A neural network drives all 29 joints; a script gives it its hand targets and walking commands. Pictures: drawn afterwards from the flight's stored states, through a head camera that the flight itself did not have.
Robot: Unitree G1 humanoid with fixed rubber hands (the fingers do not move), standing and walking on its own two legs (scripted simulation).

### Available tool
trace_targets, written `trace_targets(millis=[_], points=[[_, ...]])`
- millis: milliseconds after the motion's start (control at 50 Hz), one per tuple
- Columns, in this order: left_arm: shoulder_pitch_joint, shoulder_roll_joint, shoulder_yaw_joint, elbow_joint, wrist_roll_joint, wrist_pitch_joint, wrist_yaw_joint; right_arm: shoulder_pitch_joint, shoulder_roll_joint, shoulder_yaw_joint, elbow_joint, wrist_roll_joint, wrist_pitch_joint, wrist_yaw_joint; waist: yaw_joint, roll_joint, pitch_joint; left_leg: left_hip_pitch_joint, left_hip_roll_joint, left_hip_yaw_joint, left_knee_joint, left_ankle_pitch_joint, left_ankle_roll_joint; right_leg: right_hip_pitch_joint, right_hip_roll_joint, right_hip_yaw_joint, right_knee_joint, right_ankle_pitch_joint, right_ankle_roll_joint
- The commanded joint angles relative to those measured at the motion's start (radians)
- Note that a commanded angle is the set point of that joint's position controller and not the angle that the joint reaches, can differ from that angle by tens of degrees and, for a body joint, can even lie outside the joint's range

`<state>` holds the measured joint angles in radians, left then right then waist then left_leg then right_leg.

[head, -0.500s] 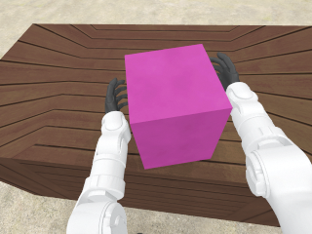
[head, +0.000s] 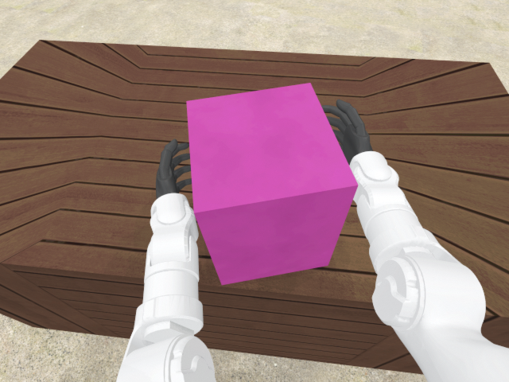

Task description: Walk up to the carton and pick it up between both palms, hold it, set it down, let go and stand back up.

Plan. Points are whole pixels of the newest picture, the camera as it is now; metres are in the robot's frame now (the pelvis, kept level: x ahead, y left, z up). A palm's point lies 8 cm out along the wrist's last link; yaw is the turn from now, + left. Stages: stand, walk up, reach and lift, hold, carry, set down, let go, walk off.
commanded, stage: reach and lift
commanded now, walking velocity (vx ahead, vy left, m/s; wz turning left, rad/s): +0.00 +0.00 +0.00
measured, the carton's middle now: (263, 190) +0.43 +0.07 +0.04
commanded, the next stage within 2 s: none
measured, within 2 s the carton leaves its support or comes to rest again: leaves its support in 1.42 s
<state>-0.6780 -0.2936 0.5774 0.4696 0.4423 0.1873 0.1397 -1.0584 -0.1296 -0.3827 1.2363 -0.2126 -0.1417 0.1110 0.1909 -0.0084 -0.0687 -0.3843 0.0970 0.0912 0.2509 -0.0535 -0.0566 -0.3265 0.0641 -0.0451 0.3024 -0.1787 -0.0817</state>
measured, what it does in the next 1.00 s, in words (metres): stands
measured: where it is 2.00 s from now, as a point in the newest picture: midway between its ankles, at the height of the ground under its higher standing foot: outside the picture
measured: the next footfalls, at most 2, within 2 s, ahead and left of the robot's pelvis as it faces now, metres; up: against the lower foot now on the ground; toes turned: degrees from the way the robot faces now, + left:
none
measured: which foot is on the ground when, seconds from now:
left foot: down 0.00-1.00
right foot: down 0.00-1.00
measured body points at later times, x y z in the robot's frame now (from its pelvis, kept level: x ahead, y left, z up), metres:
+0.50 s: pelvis +0.01 -0.02 +0.00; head +0.08 -0.03 +0.45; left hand +0.37 +0.21 +0.08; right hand +0.50 -0.06 +0.10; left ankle +0.02 +0.16 -0.74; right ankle -0.03 -0.06 -0.75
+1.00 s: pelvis +0.01 -0.02 +0.00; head +0.08 -0.04 +0.45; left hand +0.37 +0.21 +0.08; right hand +0.50 -0.06 +0.10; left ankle +0.02 +0.16 -0.74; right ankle -0.03 -0.06 -0.75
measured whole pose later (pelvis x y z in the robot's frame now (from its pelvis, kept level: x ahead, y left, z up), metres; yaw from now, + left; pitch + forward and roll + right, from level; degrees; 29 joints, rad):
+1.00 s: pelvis +0.01 -0.02 +0.00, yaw +1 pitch +11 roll +2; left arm -0.61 -0.26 0.54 0.43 0.37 0.18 0.13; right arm -1.02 -0.11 -0.19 1.22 -0.10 -0.18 0.03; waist 0.18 0.00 -0.04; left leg -0.36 0.09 0.09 0.25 -0.03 -0.02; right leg -0.28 0.07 -0.07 0.28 -0.19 -0.10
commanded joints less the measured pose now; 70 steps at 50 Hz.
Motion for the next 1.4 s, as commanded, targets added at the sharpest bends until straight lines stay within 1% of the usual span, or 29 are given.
trace_targets(millis=[0, 80, 140, 200, 280, 300, 380, 500, 540, 660, 680, 700, 720, 760, 780, 800, 820, 840, 900, 960, 1020, 1080, 1100, 1120, 1140, 1200, 1260, 1360, 1380], points=[[-0.372, -0.312, -0.225, -0.094, -0.009, -0.011, -0.020, -0.347, 0.334, 0.135, 0.009, -0.013, -0.017, 0.096, 0.028, -0.051, -0.470, 0.354, -0.074, 0.032, 0.119, 0.476, 0.067, 0.086, -0.008, -0.025, -0.013, 0.274, 0.062], [-0.371, -0.310, -0.245, -0.089, -0.022, -0.010, -0.019, -0.340, 0.338, 0.127, 0.011, -0.014, -0.016, 0.089, 0.029, -0.048, -0.465, 0.352, -0.074, 0.029, 0.119, 0.459, 0.071, 0.074, -0.017, -0.026, -0.018, 0.256, 0.060], [-0.346, -0.308, -0.227, -0.060, -0.014, -0.009, -0.029, -0.339, 0.372, 0.160, 0.005, 0.000, -0.013, 0.081, 0.043, -0.064, -0.454, 0.304, -0.080, 0.030, 0.108, 0.445, 0.077, 0.128, -0.026, -0.010, -0.006, 0.348, 0.070], [-0.351, -0.312, -0.228, -0.043, -0.015, -0.025, -0.040, -0.343, 0.390, 0.165, -0.012, -0.006, -0.021, 0.072, 0.025, -0.072, -0.454, 0.244, -0.088, 0.032, 0.095, 0.382, 0.079, 0.171, -0.041, -0.003, 0.009, 0.402, 0.085], [-0.365, -0.300, -0.225, -0.016, -0.021, -0.041, -0.051, -0.352, 0.414, 0.171, -0.019, -0.017, -0.024, 0.065, 0.049, -0.102, -0.456, 0.230, -0.080, 0.036, 0.076, 0.338, 0.091, 0.168, -0.055, 0.005, 0.004, 0.371, 0.095], [-0.370, -0.305, -0.234, -0.027, -0.028, -0.044, -0.053, -0.340, 0.409, 0.175, -0.025, -0.021, -0.027, 0.066, 0.033, -0.111, -0.459, 0.248, -0.079, 0.030, 0.078, 0.367, 0.089, 0.177, -0.048, -0.002, 0.003, 0.394, 0.094], [-0.353, -0.298, -0.213, 0.004, -0.026, -0.050, -0.068, -0.330, 0.435, 0.204, -0.019, -0.009, -0.031, 0.057, 0.052, -0.126, -0.429, 0.200, -0.082, 0.035, 0.063, 0.342, 0.094, 0.222, -0.067, 0.019, 0.014, 0.475, 0.112], [-0.369, -0.304, -0.240, 0.005, -0.034, -0.066, -0.070, -0.335, 0.437, 0.203, -0.021, -0.015, -0.047, 0.045, 0.046, -0.103, -0.457, 0.254, -0.075, 0.031, 0.078, 0.360, 0.089, 0.187, -0.065, 0.014, 0.008, 0.436, 0.105], [-0.334, -0.326, -0.262, -0.024, -0.043, -0.056, -0.068, -0.298, 0.411, 0.204, 0.009, -0.013, -0.043, 0.048, 0.024, -0.095, -0.432, 0.284, -0.067, 0.020, 0.075, 0.393, 0.083, 0.167, -0.060, 0.005, 0.003, 0.438, 0.104], [-0.337, -0.302, -0.254, 0.013, -0.048, -0.047, -0.082, -0.308, 0.428, 0.241, 0.008, 0.015, -0.046, 0.030, 0.025, -0.122, -0.386, 0.208, -0.076, 0.022, 0.062, 0.329, 0.095, 0.223, -0.079, 0.026, 0.016, 0.516, 0.121], [-0.362, -0.307, -0.270, -0.024, -0.059, -0.060, -0.080, -0.336, 0.443, 0.249, -0.029, 0.024, -0.059, 0.032, 0.041, -0.102, -0.433, 0.209, -0.078, 0.024, 0.069, 0.342, 0.091, 0.223, -0.087, 0.032, 0.028, 0.553, 0.125], [-0.368, -0.310, -0.289, -0.011, -0.062, -0.056, -0.076, -0.332, 0.423, 0.229, 0.000, 0.017, -0.059, 0.032, 0.024, -0.089, -0.430, 0.233, -0.073, 0.021, 0.073, 0.338, 0.086, 0.193, -0.085, 0.027, 0.022, 0.524, 0.120], [-0.363, -0.315, -0.292, -0.020, -0.062, -0.051, -0.073, -0.321, 0.438, 0.252, -0.014, 0.027, -0.058, 0.031, 0.037, -0.077, -0.440, 0.254, -0.067, 0.021, 0.078, 0.364, 0.084, 0.189, -0.079, 0.024, 0.022, 0.505, 0.115], [-0.348, -0.313, -0.298, -0.015, -0.057, -0.044, -0.077, -0.300, 0.436, 0.270, 0.008, 0.026, -0.051, 0.021, 0.023, -0.103, -0.441, 0.250, -0.070, 0.016, 0.076, 0.377, 0.083, 0.213, -0.071, 0.022, 0.018, 0.536, 0.116], [-0.332, -0.324, -0.303, -0.022, -0.061, -0.045, -0.078, -0.302, 0.452, 0.287, -0.031, 0.039, -0.056, 0.018, 0.038, -0.095, -0.438, 0.244, -0.070, 0.017, 0.079, 0.372, 0.081, 0.220, -0.073, 0.027, 0.015, 0.562, 0.111], [-0.350, -0.319, -0.303, -0.018, -0.063, -0.039, -0.081, -0.296, 0.446, 0.274, 0.006, 0.033, -0.050, 0.015, 0.012, -0.111, -0.414, 0.244, -0.072, 0.013, 0.070, 0.342, 0.084, 0.218, -0.081, 0.020, 0.014, 0.540, 0.118], [-0.354, -0.319, -0.319, -0.041, -0.069, -0.040, -0.081, -0.311, 0.456, 0.306, -0.041, 0.045, -0.055, 0.010, 0.020, -0.109, -0.451, 0.232, -0.076, 0.011, 0.077, 0.372, 0.080, 0.251, -0.078, 0.024, 0.024, 0.615, 0.124], [-0.366, -0.321, -0.330, -0.019, -0.077, -0.031, -0.086, -0.299, 0.450, 0.304, -0.027, 0.045, -0.050, 0.004, 0.000, -0.108, -0.434, 0.228, -0.073, 0.011, 0.070, 0.334, 0.081, 0.257, -0.085, 0.025, 0.027, 0.606, 0.124], [-0.349, -0.321, -0.342, -0.022, -0.076, -0.020, -0.088, -0.311, 0.477, 0.350, -0.052, 0.071, -0.048, -0.004, 0.020, -0.096, -0.450, 0.227, -0.074, 0.009, 0.068, 0.329, 0.082, 0.270, -0.086, 0.026, 0.037, 0.626, 0.129], [-0.366, -0.359, -0.406, -0.058, -0.105, -0.012, -0.086, -0.306, 0.505, 0.395, -0.079, 0.093, -0.053, -0.014, 0.000, -0.085, -0.495, 0.238, -0.074, 0.000, 0.078, 0.350, 0.070, 0.291, -0.086, 0.021, 0.049, 0.674, 0.124], [-0.370, -0.349, -0.434, -0.068, -0.120, -0.001, -0.089, -0.299, 0.515, 0.442, -0.093, 0.129, -0.051, -0.027, 0.003, -0.081, -0.492, 0.242, -0.072, -0.008, 0.087, 0.353, 0.070, 0.287, -0.084, 0.015, 0.050, 0.693, 0.123], [-0.378, -0.364, -0.490, -0.110, -0.142, 0.016, -0.084, -0.302, 0.522, 0.488, -0.154, 0.159, -0.046, -0.042, -0.013, -0.062, -0.538, 0.286, -0.068, -0.021, 0.100, 0.374, 0.063, 0.284, -0.070, 0.005, 0.063, 0.692, 0.122], [-0.394, -0.364, -0.504, -0.098, -0.151, 0.020, -0.086, -0.331, 0.532, 0.487, -0.192, 0.165, -0.044, -0.050, -0.019, -0.086, -0.546, 0.272, -0.069, -0.029, 0.111, 0.364, 0.063, 0.286, -0.064, 0.009, 0.058, 0.702, 0.113], [-0.400, -0.359, -0.503, -0.079, -0.151, 0.028, -0.090, -0.305, 0.536, 0.486, -0.173, 0.165, -0.031, -0.054, -0.036, -0.098, -0.505, 0.249, -0.075, -0.029, 0.098, 0.314, 0.065, 0.309, -0.080, 0.011, 0.050, 0.702, 0.113], [-0.412, -0.353, -0.508, -0.121, -0.148, 0.033, -0.091, -0.293, 0.542, 0.491, -0.164, 0.170, -0.023, -0.057, -0.035, -0.084, -0.505, 0.285, -0.076, -0.029, 0.094, 0.333, 0.066, 0.301, -0.072, 0.001, 0.060, 0.681, 0.125], [-0.428, -0.367, -0.566, -0.169, -0.174, 0.050, -0.098, -0.315, 0.543, 0.516, -0.269, 0.190, -0.025, -0.072, -0.069, -0.071, -0.554, 0.337, -0.075, -0.039, 0.118, 0.373, 0.055, 0.308, -0.065, -0.007, 0.063, 0.728, 0.123], [-0.417, -0.362, -0.588, -0.179, -0.172, 0.077, -0.105, -0.302, 0.567, 0.555, -0.327, 0.218, -0.002, -0.083, -0.077, -0.067, -0.541, 0.367, -0.077, -0.044, 0.117, 0.361, 0.054, 0.313, -0.061, -0.007, 0.067, 0.709, 0.127], [-0.486, -0.392, -0.684, -0.285, -0.204, 0.107, -0.091, -0.380, 0.562, 0.571, -0.474, 0.260, 0.009, -0.078, -0.102, -0.006, -0.592, 0.445, -0.074, -0.059, 0.129, 0.374, 0.035, 0.268, -0.038, -0.032, 0.049, 0.562, 0.112], [-0.546, -0.399, -0.713, -0.312, -0.224, 0.107, -0.085, -0.404, 0.554, 0.554, -0.481, 0.255, 0.016, -0.074, -0.128, 0.003, -0.604, 0.459, -0.070, -0.068, 0.127, 0.350, 0.032, 0.228, -0.027, -0.042, 0.038, 0.476, 0.105]])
